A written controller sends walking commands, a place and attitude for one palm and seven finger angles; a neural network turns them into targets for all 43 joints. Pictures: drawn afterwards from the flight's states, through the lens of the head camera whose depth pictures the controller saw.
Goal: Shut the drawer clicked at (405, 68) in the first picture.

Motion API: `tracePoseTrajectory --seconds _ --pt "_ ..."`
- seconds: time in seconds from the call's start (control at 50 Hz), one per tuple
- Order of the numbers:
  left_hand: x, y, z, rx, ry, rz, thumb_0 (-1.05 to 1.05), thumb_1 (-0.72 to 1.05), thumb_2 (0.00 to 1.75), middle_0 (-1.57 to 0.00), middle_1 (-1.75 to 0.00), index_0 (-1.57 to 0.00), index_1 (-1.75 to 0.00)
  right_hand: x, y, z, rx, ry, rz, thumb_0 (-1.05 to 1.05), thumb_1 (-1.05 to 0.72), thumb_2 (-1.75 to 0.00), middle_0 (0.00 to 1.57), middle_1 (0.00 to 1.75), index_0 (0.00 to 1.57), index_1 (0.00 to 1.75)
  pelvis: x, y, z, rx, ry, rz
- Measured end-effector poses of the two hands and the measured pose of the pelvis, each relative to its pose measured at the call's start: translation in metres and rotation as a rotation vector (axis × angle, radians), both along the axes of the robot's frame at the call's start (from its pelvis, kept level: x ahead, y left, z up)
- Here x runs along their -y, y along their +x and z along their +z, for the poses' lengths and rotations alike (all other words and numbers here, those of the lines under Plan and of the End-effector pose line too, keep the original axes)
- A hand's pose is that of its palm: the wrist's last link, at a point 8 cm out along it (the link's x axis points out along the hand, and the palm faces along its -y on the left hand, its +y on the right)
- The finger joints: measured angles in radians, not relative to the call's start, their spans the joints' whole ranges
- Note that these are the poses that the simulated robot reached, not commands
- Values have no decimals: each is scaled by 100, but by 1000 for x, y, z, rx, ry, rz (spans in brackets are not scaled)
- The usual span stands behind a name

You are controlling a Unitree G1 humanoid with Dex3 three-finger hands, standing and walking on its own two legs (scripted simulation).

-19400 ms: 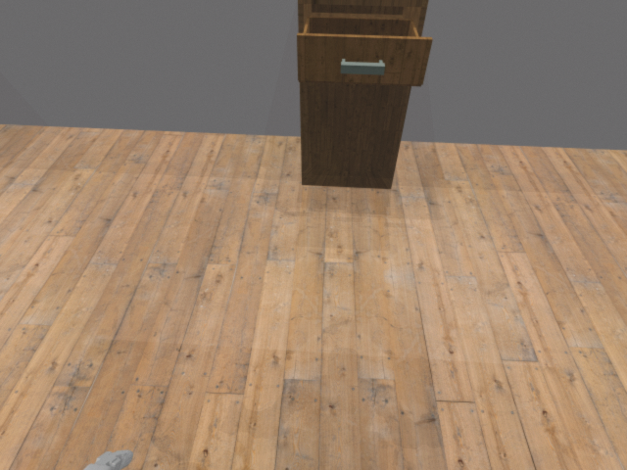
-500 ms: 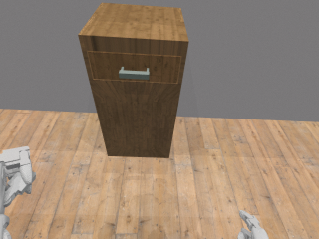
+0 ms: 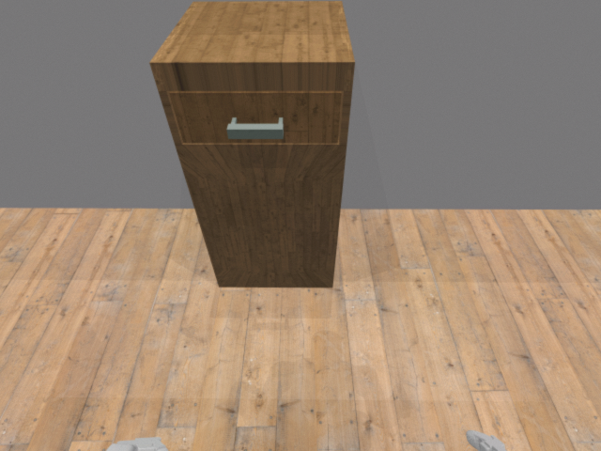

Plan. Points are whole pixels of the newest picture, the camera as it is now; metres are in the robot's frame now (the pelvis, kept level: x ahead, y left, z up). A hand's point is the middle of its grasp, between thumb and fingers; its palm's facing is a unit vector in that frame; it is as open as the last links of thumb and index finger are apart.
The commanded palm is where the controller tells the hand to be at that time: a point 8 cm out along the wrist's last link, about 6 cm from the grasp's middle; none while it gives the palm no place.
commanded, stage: let the arm hang, fingers relaxed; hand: left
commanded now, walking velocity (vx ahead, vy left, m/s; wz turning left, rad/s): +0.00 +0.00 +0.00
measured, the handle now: (256, 126) +0.83 +0.14 +0.00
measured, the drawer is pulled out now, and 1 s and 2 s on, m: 0.00 0.00 0.00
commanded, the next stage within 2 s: look to check the result in 0.86 s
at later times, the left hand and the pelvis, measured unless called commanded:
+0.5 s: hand out of the picture +0.03 +0.23 -0.14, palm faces -0.01 -0.94 -0.33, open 6.8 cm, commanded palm none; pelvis +0.00 -0.01 +0.01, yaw +0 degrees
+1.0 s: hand out of the picture +0.10 +0.21 -0.14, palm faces -0.03 -0.95 -0.30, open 7.4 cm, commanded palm none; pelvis +0.02 -0.02 +0.02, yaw -1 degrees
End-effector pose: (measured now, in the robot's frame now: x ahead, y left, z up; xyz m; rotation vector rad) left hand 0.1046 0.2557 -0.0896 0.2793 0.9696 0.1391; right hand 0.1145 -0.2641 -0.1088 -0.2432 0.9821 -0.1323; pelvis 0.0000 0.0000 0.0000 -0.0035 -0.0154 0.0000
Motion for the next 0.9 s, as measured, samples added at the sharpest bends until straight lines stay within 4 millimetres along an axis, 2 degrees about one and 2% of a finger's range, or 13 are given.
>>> tracePoseTrajectory --seconds 0.06,0.1,0.2,0.28,0.38,0.52,0.6,0.68,0.78,0.9 --pt "27 -48 -34 -190 -90 10 2 91 89 -109 -129 -109 -129 9 -34 0 -120 -33 -19 1 -91 -89 21 30 20 30 5 -5 3 4 -5 3" --pt "26 -74 -43 -259 -100 85 2 91 89 -102 -122 -102 -123 13 -56 0 -201 -50 -31 1 -91 -89 20 30 20 30 9 -7 5 1 -9 8" --pt "11 -119 -42 -402 -68 120 2 90 89 -83 -101 -83 -103 20 -98 -4 -356 -60 -65 1 -91 -89 20 30 20 30 12 -9 9 -6 -17 15" --pt "-4 -134 -33 -460 -23 142 1 91 89 -68 -84 -67 -85 18 -112 -11 -402 -37 -91 1 -91 -89 20 30 20 29 12 -6 11 0 -18 13" --pt "-17 -121 -24 -449 22 145 1 91 89 -48 -62 -48 -63 10 -112 -18 -403 -1 -102 1 -91 -89 20 30 20 29 11 -2 13 10 -15 6" --pt "-18 -69 -17 -333 39 111 1 91 89 -28 -40 -28 -40 1 -89 -22 -349 31 -92 1 -91 -89 20 30 20 30 10 3 15 18 -7 -1" --pt "-12 -39 -14 -266 31 82 1 91 89 -23 -34 -23 -35 2 -73 -20 -308 33 -87 1 -91 -89 21 30 20 30 10 5 16 19 -3 -4" --pt "-5 -17 -12 -223 18 58 1 91 89 -21 -31 -21 -32 7 -59 -16 -278 26 -86 1 -91 -89 21 30 20 30 11 9 17 18 -1 -6" --pt "2 -4 -12 -209 6 44 1 91 89 -20 -30 -20 -31 16 -48 -11 -261 6 -88 1 -91 -89 21 30 20 30 13 13 18 15 1 -8" --pt "3 -5 -14 -234 5 49 1 91 89 -20 -30 -20 -30 28 -43 -7 -269 -21 -91 1 -91 -89 20 30 20 30 16 18 19 12 1 -10"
